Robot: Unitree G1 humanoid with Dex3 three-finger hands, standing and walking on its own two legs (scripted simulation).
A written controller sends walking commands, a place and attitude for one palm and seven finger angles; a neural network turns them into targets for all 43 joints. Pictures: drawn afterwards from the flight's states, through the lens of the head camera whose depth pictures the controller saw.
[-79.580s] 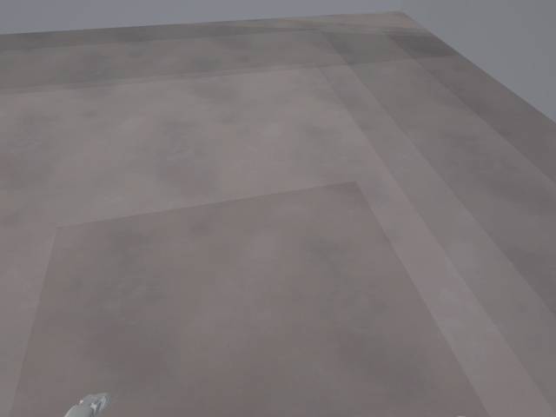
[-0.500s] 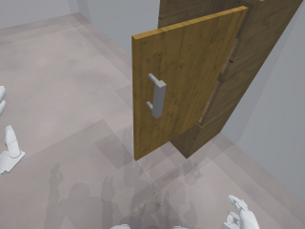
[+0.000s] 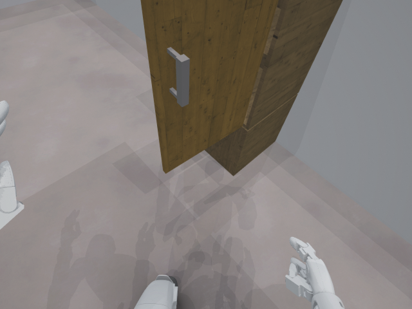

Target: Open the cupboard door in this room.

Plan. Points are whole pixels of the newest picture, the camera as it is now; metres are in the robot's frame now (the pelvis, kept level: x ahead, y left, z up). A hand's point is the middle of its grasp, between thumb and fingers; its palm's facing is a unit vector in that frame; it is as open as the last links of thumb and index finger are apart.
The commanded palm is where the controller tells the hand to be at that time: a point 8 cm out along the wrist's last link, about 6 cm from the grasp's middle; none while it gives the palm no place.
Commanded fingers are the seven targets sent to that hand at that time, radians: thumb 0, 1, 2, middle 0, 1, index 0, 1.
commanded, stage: stop stepping back and stand still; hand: left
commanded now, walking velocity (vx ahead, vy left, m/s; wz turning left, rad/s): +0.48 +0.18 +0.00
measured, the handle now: (177, 77) +0.58 +0.11 +0.10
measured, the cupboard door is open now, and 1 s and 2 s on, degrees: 86 86 86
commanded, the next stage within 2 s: let the arm hang, fingers relaxed in 1.68 s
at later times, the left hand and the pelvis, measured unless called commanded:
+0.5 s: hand out of the picture +0.14 +0.23 +0.20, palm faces +0.43 -0.73 -0.54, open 7.4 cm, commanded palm +0.09 +0.28 +0.19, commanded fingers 0.00 0.90 0.90 -0.20 -0.30 -0.20 -0.30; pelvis -0.05 -0.02 +0.01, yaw -1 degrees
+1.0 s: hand out of the picture +0.11 +0.27 +0.19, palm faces +0.45 -0.75 -0.48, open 7.4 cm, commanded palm +0.06 +0.30 +0.19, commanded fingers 0.00 0.90 0.90 -0.20 -0.30 -0.20 -0.30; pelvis -0.09 +0.00 +0.01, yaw -1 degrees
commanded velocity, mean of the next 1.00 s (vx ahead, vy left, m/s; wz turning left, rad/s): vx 0.04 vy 0.02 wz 0.00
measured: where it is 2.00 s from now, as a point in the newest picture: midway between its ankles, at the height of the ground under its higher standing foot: outside the picture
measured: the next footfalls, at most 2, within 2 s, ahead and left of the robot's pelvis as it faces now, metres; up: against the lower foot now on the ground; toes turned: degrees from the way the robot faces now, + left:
left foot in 0.16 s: +0.07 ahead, +0.10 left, +0.00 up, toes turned +3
right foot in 0.40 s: +0.01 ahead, -0.09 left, +0.00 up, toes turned -3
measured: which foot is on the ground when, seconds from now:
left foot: up 0.00-0.14, down 0.16-0.42, up 0.44-0.72, down 0.74-1.00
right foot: down 0.00-0.22, up 0.24-0.38, down 0.40-1.00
